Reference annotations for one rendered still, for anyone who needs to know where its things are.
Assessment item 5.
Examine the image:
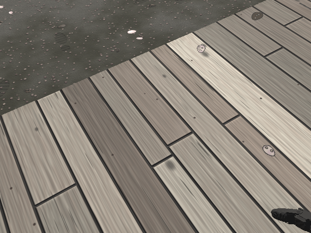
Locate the robot right hand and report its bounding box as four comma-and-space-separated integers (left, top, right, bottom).
271, 208, 311, 233

